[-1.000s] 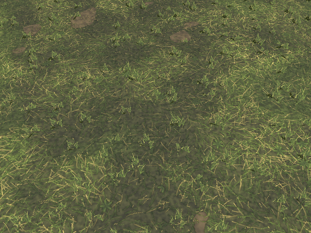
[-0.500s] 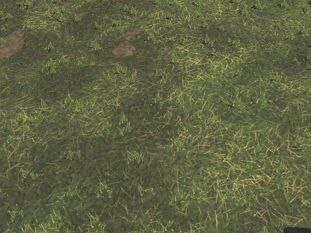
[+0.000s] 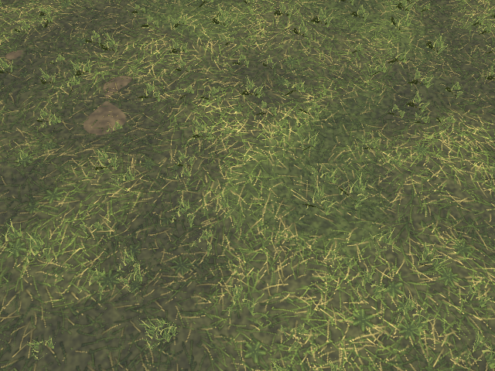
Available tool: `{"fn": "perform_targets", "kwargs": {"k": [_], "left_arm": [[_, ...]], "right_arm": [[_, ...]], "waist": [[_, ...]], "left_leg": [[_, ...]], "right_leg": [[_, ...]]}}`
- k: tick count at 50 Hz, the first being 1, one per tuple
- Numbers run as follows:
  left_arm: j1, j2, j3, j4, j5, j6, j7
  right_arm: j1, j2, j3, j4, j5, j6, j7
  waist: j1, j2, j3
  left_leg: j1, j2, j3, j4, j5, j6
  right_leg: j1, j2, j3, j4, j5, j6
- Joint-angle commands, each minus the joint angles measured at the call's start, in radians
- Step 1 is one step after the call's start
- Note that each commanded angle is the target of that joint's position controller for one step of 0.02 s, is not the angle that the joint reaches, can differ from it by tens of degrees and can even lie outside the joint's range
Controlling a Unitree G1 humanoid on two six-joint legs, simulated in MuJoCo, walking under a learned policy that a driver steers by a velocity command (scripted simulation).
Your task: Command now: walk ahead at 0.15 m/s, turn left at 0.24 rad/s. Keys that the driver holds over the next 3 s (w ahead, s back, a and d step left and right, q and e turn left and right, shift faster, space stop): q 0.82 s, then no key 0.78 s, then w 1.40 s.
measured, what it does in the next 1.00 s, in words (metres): steps on the spot, turning left: right foot, then left foot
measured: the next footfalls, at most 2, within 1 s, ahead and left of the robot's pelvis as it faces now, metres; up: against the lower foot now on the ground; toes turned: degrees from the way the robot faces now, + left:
right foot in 0.14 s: +0.14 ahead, -0.13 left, +0.00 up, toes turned +8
left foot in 0.52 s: +0.07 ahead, +0.13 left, +0.00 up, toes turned +20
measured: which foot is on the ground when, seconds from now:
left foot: down 0.00-0.14, up 0.16-0.50, down 0.52-1.00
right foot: up 0.00-0.12, down 0.14-0.52, up 0.54-0.98, down 1.00-1.00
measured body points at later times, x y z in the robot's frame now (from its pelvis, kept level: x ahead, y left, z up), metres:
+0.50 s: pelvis +0.05 +0.00 -0.01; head +0.09 +0.01 +0.44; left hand +0.11 +0.31 -0.11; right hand +0.29 -0.22 -0.10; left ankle +0.04 +0.12 -0.73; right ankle +0.10 -0.14 -0.74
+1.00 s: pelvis +0.06 +0.01 -0.01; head +0.09 +0.02 +0.44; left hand +0.05 +0.33 -0.10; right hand +0.36 -0.14 -0.10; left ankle +0.03 +0.11 -0.74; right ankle +0.14 -0.10 -0.75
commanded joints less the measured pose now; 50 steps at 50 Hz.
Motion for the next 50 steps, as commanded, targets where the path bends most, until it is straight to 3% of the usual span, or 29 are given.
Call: {"fn": "perform_targets", "kwargs": {"k": [1,3,5,6,7,8,9,10,11,12,14,16,19,23,25,26,27,28,29,30,31,32,35,39,42,46,48,49,50], "left_arm": [[0.067,0.082,0.023,-0.042,-0.006,0.014,0.008],[0.023,0.086,0.026,-0.059,-0.006,0.02,0.006],[0.039,0.088,0.032,-0.06,-0.006,0.012,0.002],[0.059,0.105,0.04,-0.058,-0.002,0.006,0.003],[0.101,0.164,0.054,-0.064,0.016,0.004,0.011],[0.09,0.22,0.065,-0.078,0.032,0.016,0.019],[0.126,0.194,0.063,-0.064,0.04,0.019,0.011],[0.095,0.145,0.049,-0.075,0.03,0.014,0.008],[0.04,0.115,0.041,-0.079,0.021,0.011,0.005],[-0.001,0.108,0.038,-0.086,0.014,0.011,0.004],[-0.019,0.126,0.042,-0.076,0.017,0.014,0.004],[-0.005,0.136,0.049,-0.067,0.02,0.02,0.009],[-0.001,0.163,0.061,-0.06,0.013,0.029,0.014],[0.019,0.199,0.075,-0.043,-0.009,0.031,0.004],[0.01,0.194,0.075,-0.033,-0.028,0.031,0.002],[0.063,0.164,0.068,-0.009,-0.024,0.03,-0.001],[0.09,0.108,0.053,-0.017,0.012,0.03,-0.008],[0.011,0.095,0.042,-0.085,0.031,0.028,0.0],[-0.05,0.147,0.057,-0.085,0.017,0.028,0.005],[-0.04,0.157,0.063,-0.078,0.0,0.032,0.008],[-0.01,0.155,0.067,-0.053,0.003,0.037,0.017],[0.002,0.165,0.072,-0.046,0.011,0.043,0.024],[0.041,0.139,0.067,-0.034,0.007,0.04,0.017],[-0.006,0.109,0.052,-0.046,0.003,0.032,0.011],[-0.009,0.113,0.05,-0.046,-0.003,0.025,-0.001],[0.004,0.118,0.048,-0.046,-0.01,0.016,-0.019],[0.039,0.105,0.045,-0.039,-0.009,0.007,-0.03],[0.059,0.102,0.045,-0.033,-0.002,0.002,-0.033],[0.068,0.143,0.05,-0.041,0.017,0.0,-0.031]], "right_arm": [[-0.074,-0.216,-0.056,-0.092,0.021,0.011,-0.018],[-0.067,-0.204,-0.056,-0.094,0.027,0.028,-0.025],[-0.091,-0.189,-0.053,-0.107,0.032,0.042,-0.034],[-0.088,-0.167,-0.047,-0.113,0.032,0.047,-0.038],[-0.071,-0.118,-0.032,-0.128,0.017,0.047,-0.039],[0.0,-0.059,-0.017,-0.139,0.004,0.041,-0.037],[0.006,-0.124,-0.031,-0.151,0.007,0.037,-0.036],[0.015,-0.182,-0.052,-0.138,0.012,0.044,-0.035],[0.022,-0.192,-0.062,-0.122,0.016,0.061,-0.039],[0.027,-0.187,-0.065,-0.116,0.015,0.079,-0.046],[0.004,-0.145,-0.056,-0.139,0.016,0.1,-0.044],[-0.04,-0.115,-0.045,-0.177,0.019,0.104,-0.036],[-0.09,-0.1,-0.032,-0.222,0.014,0.103,-0.017],[-0.095,-0.133,-0.045,-0.256,0.016,0.109,0.006],[-0.043,-0.133,-0.053,-0.245,0.014,0.111,0.011],[-0.009,-0.159,-0.065,-0.237,0.009,0.11,0.003],[0.015,-0.264,-0.091,-0.251,0.006,0.107,-0.015],[0.01,-0.342,-0.1,-0.281,-0.025,0.095,-0.014],[0.03,-0.288,-0.087,-0.279,-0.039,0.075,-0.007],[-0.011,-0.264,-0.076,-0.274,-0.032,0.061,-0.008],[-0.064,-0.24,-0.072,-0.279,-0.012,0.059,-0.015],[-0.105,-0.214,-0.061,-0.287,0.006,0.064,-0.021],[-0.115,-0.202,-0.053,-0.295,-0.002,0.075,-0.036],[-0.092,-0.22,-0.061,-0.293,0.005,0.083,-0.05],[-0.104,-0.23,-0.066,-0.302,0.002,0.089,-0.048],[-0.108,-0.211,-0.055,-0.299,0.0,0.095,-0.035],[-0.131,-0.196,-0.046,-0.299,0.007,0.099,-0.035],[-0.128,-0.179,-0.039,-0.296,0.011,0.099,-0.037],[-0.093,-0.146,-0.028,-0.293,0.0,0.094,-0.038]], "waist": [[0.059,0.139,-0.193],[0.051,0.148,-0.162],[0.081,0.152,-0.14],[0.092,0.14,-0.138],[0.089,0.05,-0.181],[0.041,-0.181,-0.193],[0.064,-0.256,-0.22],[0.057,-0.168,-0.192],[0.038,-0.121,-0.16],[0.027,-0.108,-0.143],[0.026,-0.11,-0.113],[0.042,-0.13,-0.118],[0.064,-0.148,-0.152],[0.068,-0.163,-0.158],[0.031,-0.146,-0.154],[0.028,-0.088,-0.154],[0.051,0.161,-0.157],[0.025,0.352,-0.15],[-0.031,0.215,-0.195],[0.006,0.181,-0.163],[0.035,0.13,-0.148],[0.051,0.136,-0.137],[0.071,0.145,-0.165],[0.045,0.152,-0.159],[0.038,0.172,-0.152],[0.025,0.186,-0.155],[0.057,0.177,-0.153],[0.073,0.161,-0.148],[0.058,0.088,-0.162]], "left_leg": [[0.066,0.233,-0.208,-0.05,0.525,0.181],[0.05,0.222,-0.249,-0.039,0.349,0.164],[0.021,0.191,-0.287,-0.001,0.202,0.129],[-0.016,0.158,-0.289,0.04,0.121,0.092],[-0.107,0.112,-0.247,0.168,-0.056,0.041],[-0.283,-0.025,-0.086,0.378,-0.421,-0.018],[-0.348,-0.005,-0.022,0.601,-0.552,-0.059],[-0.363,0.033,-0.044,0.729,-0.498,-0.08],[-0.372,0.049,-0.043,0.778,-0.433,-0.099],[-0.369,0.062,-0.037,0.795,-0.38,-0.115],[-0.335,0.067,-0.002,0.783,-0.298,-0.137],[-0.315,0.077,0.025,0.684,-0.251,-0.143],[-0.213,0.093,0.056,0.508,-0.216,-0.126],[-0.114,0.078,0.101,0.331,-0.193,-0.076],[0.008,0.044,0.135,0.142,-0.066,-0.028],[0.118,0.038,0.099,0.054,0.041,0.005],[0.272,0.243,-0.19,-0.007,0.356,0.081],[0.279,0.461,-0.488,-0.026,0.542,0.299],[0.253,0.436,-0.453,-0.043,0.475,0.332],[0.22,0.376,-0.362,-0.035,0.415,0.278],[0.198,0.318,-0.305,-0.029,0.339,0.22],[0.174,0.294,-0.281,-0.03,0.322,0.194],[0.127,0.248,-0.249,-0.033,0.331,0.192],[0.154,0.233,-0.299,-0.025,0.208,0.188],[0.116,0.232,-0.345,-0.023,0.121,0.191],[0.097,0.232,-0.395,0.011,0.174,0.189],[0.084,0.205,-0.395,0.045,0.19,0.162],[0.052,0.177,-0.382,0.061,0.142,0.126],[-0.012,0.133,-0.339,0.116,0.009,0.068]], "right_leg": [[0.162,0.039,-0.022,-0.089,0.093,0.005],[0.177,0.048,-0.012,-0.16,0.099,-0.004],[0.261,0.052,-0.013,-0.326,0.182,-0.024],[0.34,0.016,0.0,-0.41,0.256,-0.048],[0.465,-0.144,0.107,-0.411,0.359,-0.106],[0.556,-0.348,0.302,-0.413,0.619,-0.234],[0.515,-0.449,0.419,-0.442,0.665,-0.351],[0.492,-0.399,0.354,-0.441,0.631,-0.345],[0.459,-0.328,0.247,-0.433,0.592,-0.295],[0.425,-0.289,0.179,-0.438,0.55,-0.263],[0.353,-0.253,0.086,-0.46,0.57,-0.259],[0.362,-0.248,0.035,-0.471,0.541,-0.267],[0.364,-0.265,-0.014,-0.461,0.522,-0.27],[0.381,-0.304,-0.024,-0.418,0.47,-0.249],[0.341,-0.281,-0.067,-0.337,0.384,-0.188],[0.267,-0.244,-0.117,-0.248,0.281,-0.123],[0.057,-0.141,-0.227,0.019,-0.005,-0.018],[-0.184,0.003,-0.161,0.249,-0.37,0.035],[-0.186,-0.011,-0.033,0.387,-0.357,0.027],[-0.19,-0.022,-0.011,0.413,-0.272,0.011],[-0.188,-0.032,-0.003,0.388,-0.189,0.01],[-0.179,-0.035,0.002,0.365,-0.133,0.016],[-0.097,0.001,-0.011,0.35,-0.043,0.032],[-0.072,0.018,0.006,0.131,-0.008,0.044],[0.005,0.029,0.008,0.018,-0.022,0.04],[0.118,0.031,-0.01,-0.105,-0.044,0.02],[0.215,0.033,-0.028,-0.277,0.051,-0.004],[0.298,0.019,-0.026,-0.399,0.174,-0.024],[0.393,-0.087,0.06,-0.427,0.285,-0.06]]}}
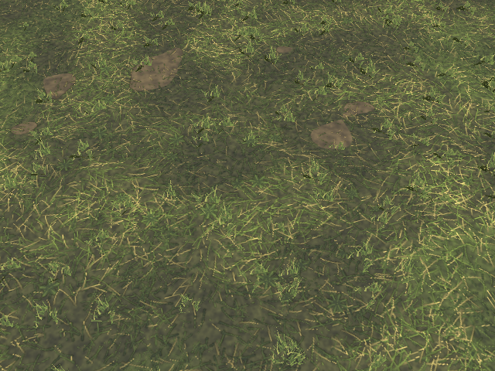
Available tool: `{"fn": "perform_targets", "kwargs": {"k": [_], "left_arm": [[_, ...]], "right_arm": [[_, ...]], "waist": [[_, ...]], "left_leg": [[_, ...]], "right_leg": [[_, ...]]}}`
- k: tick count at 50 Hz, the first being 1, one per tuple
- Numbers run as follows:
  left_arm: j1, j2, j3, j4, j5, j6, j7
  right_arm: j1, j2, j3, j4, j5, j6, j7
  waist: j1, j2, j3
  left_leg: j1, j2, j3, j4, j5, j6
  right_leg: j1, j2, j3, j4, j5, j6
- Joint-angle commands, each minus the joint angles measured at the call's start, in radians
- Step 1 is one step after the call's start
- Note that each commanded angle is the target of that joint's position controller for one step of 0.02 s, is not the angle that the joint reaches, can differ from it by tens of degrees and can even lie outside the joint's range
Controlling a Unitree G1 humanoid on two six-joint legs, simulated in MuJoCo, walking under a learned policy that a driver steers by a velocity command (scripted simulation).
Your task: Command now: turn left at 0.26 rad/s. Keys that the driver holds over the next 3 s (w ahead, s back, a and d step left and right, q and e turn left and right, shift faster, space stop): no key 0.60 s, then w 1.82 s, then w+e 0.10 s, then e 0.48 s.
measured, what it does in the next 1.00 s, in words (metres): steps on the spot: left foot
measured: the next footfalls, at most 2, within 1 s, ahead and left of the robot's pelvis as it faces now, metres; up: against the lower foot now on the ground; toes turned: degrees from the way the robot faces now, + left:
left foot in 0.28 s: +0.01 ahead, +0.14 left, +0.00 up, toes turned -2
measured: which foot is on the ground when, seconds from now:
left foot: down 0.00-0.00, up 0.02-0.26, down 0.28-0.82, up 0.84-1.00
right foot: down 0.00-1.00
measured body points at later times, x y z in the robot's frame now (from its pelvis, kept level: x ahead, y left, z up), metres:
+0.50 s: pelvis -0.01 +0.02 +0.00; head +0.00 +0.02 +0.45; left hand +0.12 +0.28 -0.11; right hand +0.13 -0.24 -0.11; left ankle -0.03 +0.14 -0.73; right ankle +0.00 -0.13 -0.73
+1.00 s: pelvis +0.07 -0.01 +0.01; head +0.09 -0.03 +0.46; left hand +0.06 +0.25 -0.11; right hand +0.22 -0.28 -0.10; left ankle +0.07 +0.14 -0.65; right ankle +0.01 -0.11 -0.73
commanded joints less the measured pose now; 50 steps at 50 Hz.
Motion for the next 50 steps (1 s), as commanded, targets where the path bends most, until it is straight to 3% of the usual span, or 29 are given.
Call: {"fn": "perform_targets", "kwargs": {"k": [1,2,3,4,6,7,9,10,12,13,14,15,17,20,30,32,33,35,36,38,40,41,42,43,44,45,46,48,50], "left_arm": [[-0.009,0.196,0.04,-0.079,0.034,-0.018,0.002],[-0.021,0.137,0.023,-0.073,0.045,-0.019,0.0],[-0.045,0.105,0.012,-0.084,0.038,-0.023,-0.001],[-0.04,0.111,0.013,-0.079,0.029,-0.024,0.002],[-0.046,0.126,0.014,-0.072,0.008,-0.026,0.008],[-0.054,0.123,0.012,-0.068,0.005,-0.021,0.007],[-0.055,0.108,0.008,-0.062,0.006,-0.007,0.003],[-0.042,0.103,0.006,-0.057,0.006,0.0,0.001],[-0.029,0.092,-0.001,-0.048,-0.005,0.008,-0.002],[0.006,0.085,-0.004,-0.039,-0.005,0.003,-0.005],[0.028,0.075,-0.01,-0.037,0.01,-0.009,-0.01],[0.065,0.067,-0.013,-0.034,0.022,-0.02,-0.018],[-0.016,0.078,-0.014,-0.031,0.022,-0.021,-0.017],[-0.017,0.066,-0.016,-0.026,0.014,-0.006,-0.005],[0.025,0.062,-0.013,0.047,0.008,-0.003,0.014],[0.046,0.055,-0.014,0.07,0.004,0.0,0.019],[0.042,0.054,-0.013,0.071,-0.002,-0.002,0.02],[0.009,0.049,-0.012,0.049,-0.015,-0.024,0.017],[-0.007,0.05,-0.011,0.039,-0.022,-0.039,0.013],[0.02,0.044,-0.009,0.045,-0.033,-0.066,-0.002],[0.162,0.042,-0.003,0.114,-0.033,-0.085,-0.018],[0.256,0.075,0.01,0.156,-0.022,-0.088,-0.021],[0.361,0.171,0.033,0.178,-0.017,-0.092,-0.02],[0.395,0.224,0.041,0.17,-0.004,-0.101,-0.034],[0.321,0.159,0.02,0.15,-0.002,-0.106,-0.03],[0.28,0.116,0.008,0.133,-0.006,-0.105,-0.025],[0.253,0.116,0.006,0.125,-0.007,-0.101,-0.022],[0.254,0.071,-0.013,0.129,-0.003,-0.088,-0.02],[0.289,0.068,-0.017,0.141,-0.006,-0.079,-0.015]], "right_arm": [[0.07,-0.066,-0.013,-0.059,-0.017,-0.024,0.0],[0.033,-0.099,-0.022,-0.067,-0.021,-0.032,-0.002],[0.014,-0.143,-0.037,-0.06,-0.019,-0.032,-0.005],[-0.003,-0.145,-0.044,-0.055,-0.012,-0.028,-0.006],[0.01,-0.119,-0.044,-0.039,-0.009,-0.013,-0.007],[0.023,-0.085,-0.034,-0.029,-0.007,-0.01,-0.004],[0.017,-0.028,-0.014,-0.021,-0.004,-0.013,0.001],[0.015,-0.023,-0.012,-0.016,0.0,-0.015,0.003],[0.046,-0.027,-0.015,0.007,0.0,-0.016,0.006],[0.039,-0.049,-0.017,0.005,-0.009,-0.015,0.007],[0.036,-0.1,-0.024,-0.01,-0.018,-0.015,0.002],[0.025,-0.141,-0.034,0.0,-0.019,-0.012,0.0],[0.017,-0.062,-0.017,0.002,-0.026,-0.02,0.012],[0.026,-0.06,-0.011,0.015,-0.028,-0.04,0.008],[0.065,-0.033,0.004,0.04,-0.023,-0.056,-0.004],[0.095,-0.046,-0.001,0.055,-0.017,-0.05,-0.008],[0.111,-0.074,-0.011,0.057,-0.012,-0.045,-0.01],[0.153,-0.112,-0.02,0.063,-0.004,-0.048,-0.01],[0.166,-0.12,-0.023,0.07,0.002,-0.056,-0.012],[0.143,-0.106,-0.019,0.073,0.011,-0.071,-0.012],[0.053,-0.081,-0.011,0.052,0.021,-0.068,-0.007],[0.019,-0.039,0.0,0.038,0.012,-0.073,-0.007],[-0.013,0.029,0.017,-0.002,0.007,-0.086,-0.009],[-0.029,-0.031,-0.001,-0.039,0.027,-0.104,-0.018],[0.006,-0.07,-0.014,-0.022,0.04,-0.118,-0.013],[0.032,-0.064,-0.013,0.003,0.038,-0.127,-0.001],[0.035,-0.053,-0.014,0.016,0.027,-0.135,0.005],[0.004,-0.044,-0.018,0.016,0.011,-0.137,0.021],[-0.015,-0.015,-0.011,0.011,0.008,-0.133,0.035]], "waist": [[-0.064,-0.16,-0.113],[-0.042,-0.249,-0.097],[-0.021,-0.219,-0.08],[-0.008,-0.203,-0.075],[-0.006,-0.168,-0.061],[-0.015,-0.151,-0.061],[-0.001,-0.173,-0.075],[0.006,-0.186,-0.088],[-0.011,-0.184,-0.099],[0.001,-0.162,-0.102],[0.021,-0.085,-0.119],[0.068,0.042,-0.113],[0.02,0.045,-0.065],[0.021,0.059,-0.019],[0.016,0.007,-0.005],[0.007,0.031,-0.017],[-0.005,0.068,0.012],[-0.027,0.161,0.085],[-0.031,0.177,0.121],[-0.003,0.19,0.131],[0.078,0.141,0.084],[0.111,0.069,0.05],[0.127,-0.19,0.019],[0.135,-0.316,0.036],[0.09,-0.191,0.082],[0.072,-0.137,0.092],[0.061,-0.103,0.083],[0.061,-0.104,0.069],[0.068,-0.111,0.053]], "left_leg": [[-0.053,0.053,-0.057,0.07,-0.129,0.016],[-0.053,0.042,0.018,0.131,-0.275,-0.031],[-0.049,0.069,0.029,0.226,-0.308,-0.06],[-0.082,0.067,0.04,0.29,-0.314,-0.077],[-0.115,0.095,0.038,0.367,-0.303,-0.11],[-0.091,0.101,0.06,0.331,-0.294,-0.118],[-0.016,0.107,0.114,0.184,-0.246,-0.122],[0.022,0.103,0.133,0.105,-0.192,-0.121],[0.135,0.089,0.166,-0.147,0.026,-0.102],[0.201,0.106,0.134,-0.192,0.122,-0.082],[0.271,0.179,0.059,-0.162,0.294,-0.053],[0.245,0.198,0.045,-0.094,0.265,-0.004],[0.123,0.181,0.036,-0.133,0.05,0.019],[0.079,0.169,0.042,-0.142,0.042,-0.003],[0.081,0.153,0.052,-0.132,0.038,-0.001],[0.088,0.144,0.045,-0.16,-0.202,0.022],[0.076,0.168,-0.004,-0.198,-0.379,0.054],[0.07,0.298,-0.201,-0.319,-0.609,0.142],[0.047,0.348,-0.28,-0.349,-0.619,0.177],[0.057,0.371,-0.285,-0.341,-0.529,0.188],[-0.052,0.283,-0.139,-0.262,-0.399,0.126],[-0.124,0.212,-0.039,-0.113,-0.28,0.077],[-0.273,0.074,0.15,0.222,-0.216,-0.007],[-0.436,0.04,0.113,0.449,-0.364,-0.02],[-0.508,0.108,0.056,0.572,-0.316,-0.001],[-0.527,0.143,0.063,0.595,-0.21,0.019],[-0.534,0.17,0.085,0.576,-0.123,0.03],[-0.487,0.202,0.112,0.51,-0.007,0.023],[-0.462,0.195,0.157,0.434,0.055,-0.001]], "right_leg": [[0.186,-0.267,0.248,-0.163,0.39,-0.141],[0.097,-0.354,0.351,-0.2,0.382,-0.263],[0.088,-0.346,0.34,-0.208,0.349,-0.284],[0.113,-0.32,0.316,-0.201,0.339,-0.27],[0.138,-0.295,0.265,-0.173,0.39,-0.248],[0.13,-0.263,0.217,-0.157,0.431,-0.231],[0.133,-0.21,0.145,-0.128,0.489,-0.21],[0.145,-0.201,0.135,-0.114,0.505,-0.21],[0.143,-0.175,0.116,-0.089,0.446,-0.182],[0.117,-0.166,0.121,-0.093,0.366,-0.144],[0.063,-0.142,0.099,-0.072,0.252,-0.092],[0.044,-0.077,0.031,-0.079,0.124,-0.048],[0.092,-0.052,-0.01,-0.049,0.052,-0.003],[0.085,-0.056,-0.005,-0.037,0.094,-0.011],[0.085,-0.057,-0.003,-0.041,0.107,0.011],[0.059,-0.013,-0.053,0.003,-0.074,0.008],[0.0,0.014,-0.086,0.059,-0.177,0.003],[-0.138,0.018,-0.111,0.192,-0.223,-0.016],[-0.164,-0.006,-0.084,0.236,-0.217,-0.037],[-0.16,-0.04,-0.058,0.202,-0.247,-0.085],[0.124,-0.013,-0.084,-0.014,-0.096,-0.114],[0.259,-0.049,-0.003,-0.058,-0.057,-0.117],[0.365,-0.237,0.34,-0.234,-0.261,-0.199],[0.394,-0.404,0.694,-0.364,-0.317,-0.328],[0.383,-0.412,0.652,-0.348,-0.317,-0.332],[0.383,-0.359,0.53,-0.337,-0.293,-0.296],[0.386,-0.322,0.441,-0.345,-0.235,-0.262],[0.366,-0.263,0.292,-0.366,-0.032,-0.218],[0.363,-0.23,0.188,-0.373,0.157,-0.217]]}}
Over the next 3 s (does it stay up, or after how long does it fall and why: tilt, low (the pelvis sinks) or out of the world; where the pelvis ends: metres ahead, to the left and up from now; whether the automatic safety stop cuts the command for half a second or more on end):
stays up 1.09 0.03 0.00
